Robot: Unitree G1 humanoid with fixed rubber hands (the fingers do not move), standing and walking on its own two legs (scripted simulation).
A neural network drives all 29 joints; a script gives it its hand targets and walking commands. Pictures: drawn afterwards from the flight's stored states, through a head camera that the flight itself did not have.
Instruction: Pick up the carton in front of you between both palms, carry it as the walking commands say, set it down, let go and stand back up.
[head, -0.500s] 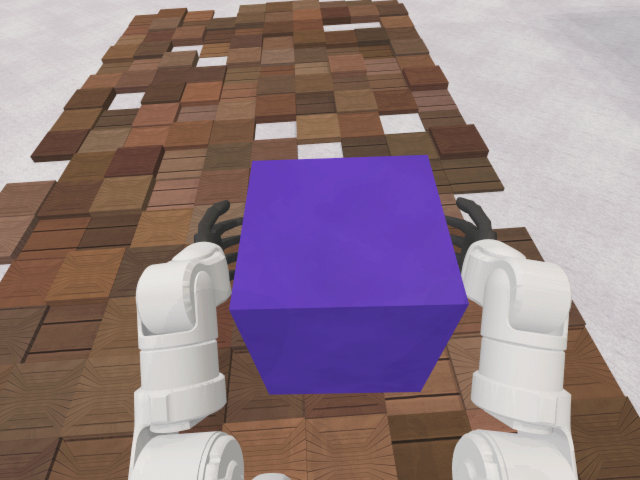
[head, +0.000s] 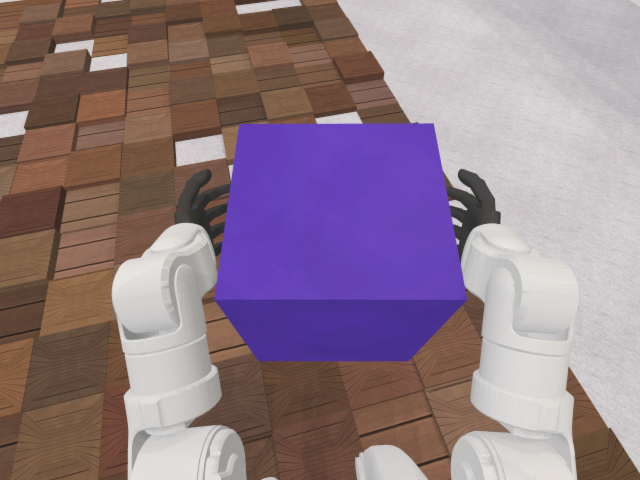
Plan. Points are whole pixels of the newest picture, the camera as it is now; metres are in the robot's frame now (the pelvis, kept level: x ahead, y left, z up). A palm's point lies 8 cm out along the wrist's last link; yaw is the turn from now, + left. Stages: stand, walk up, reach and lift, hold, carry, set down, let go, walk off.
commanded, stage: carry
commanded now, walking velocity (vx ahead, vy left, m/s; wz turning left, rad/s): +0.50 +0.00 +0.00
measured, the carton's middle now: (334, 257) +0.37 -0.03 +0.06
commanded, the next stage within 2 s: none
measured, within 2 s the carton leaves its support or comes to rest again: neither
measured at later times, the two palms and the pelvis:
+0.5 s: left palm (206, 89) +0.64 +0.13 +0.13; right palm (399, 69) +0.67 -0.17 +0.13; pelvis +0.31 -0.05 +0.02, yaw +1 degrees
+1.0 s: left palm out of the picture +0.98 +0.08 +0.12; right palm out of the picture +0.97 -0.22 +0.12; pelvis +0.65 -0.05 +0.01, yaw +1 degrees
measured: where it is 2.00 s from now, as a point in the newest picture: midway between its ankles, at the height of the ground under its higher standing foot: (313, 190)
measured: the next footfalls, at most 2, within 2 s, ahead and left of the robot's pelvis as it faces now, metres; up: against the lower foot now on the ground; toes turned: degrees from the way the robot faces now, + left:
right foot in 0.20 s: +0.32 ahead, -0.13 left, +0.00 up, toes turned -4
left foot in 0.66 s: +0.59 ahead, +0.06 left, +0.00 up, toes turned +7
